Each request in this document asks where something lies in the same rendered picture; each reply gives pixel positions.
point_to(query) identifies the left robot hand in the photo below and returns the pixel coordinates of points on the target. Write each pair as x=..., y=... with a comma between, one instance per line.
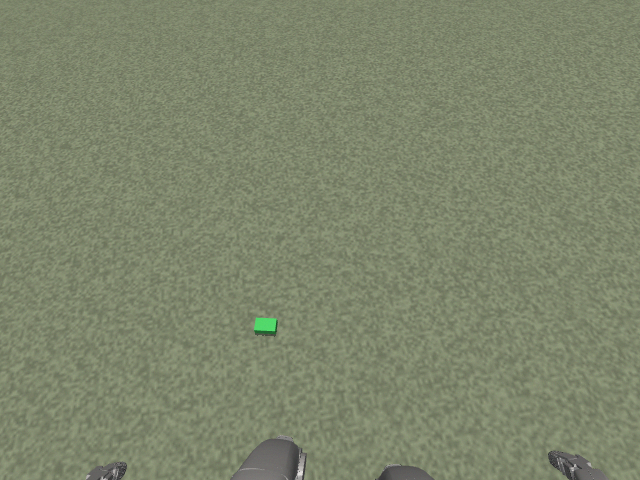
x=114, y=471

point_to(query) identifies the right robot hand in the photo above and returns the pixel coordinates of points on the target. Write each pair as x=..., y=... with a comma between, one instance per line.
x=575, y=467

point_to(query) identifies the small box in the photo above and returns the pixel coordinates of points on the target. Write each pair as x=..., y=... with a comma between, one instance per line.
x=266, y=325

